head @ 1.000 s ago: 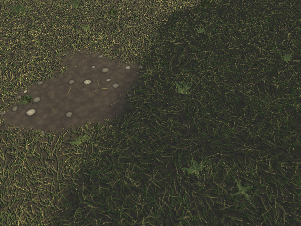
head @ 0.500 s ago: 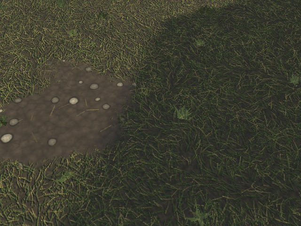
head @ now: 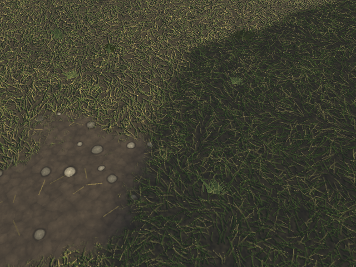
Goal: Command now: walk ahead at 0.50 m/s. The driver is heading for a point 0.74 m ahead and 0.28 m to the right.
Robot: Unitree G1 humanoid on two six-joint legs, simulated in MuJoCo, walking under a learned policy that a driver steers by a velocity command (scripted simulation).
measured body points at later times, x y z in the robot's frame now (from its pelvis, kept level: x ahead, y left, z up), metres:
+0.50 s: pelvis +0.27 +0.05 +0.00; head +0.31 +0.06 +0.44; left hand +0.31 +0.33 -0.14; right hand +0.43 -0.22 -0.09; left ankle +0.36 +0.15 -0.74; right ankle +0.13 -0.08 -0.66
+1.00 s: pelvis +0.52 -0.05 -0.01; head +0.56 -0.08 +0.43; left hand +0.78 +0.13 -0.11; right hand +0.48 -0.35 -0.14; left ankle +0.42 +0.15 -0.64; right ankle +0.57 -0.15 -0.73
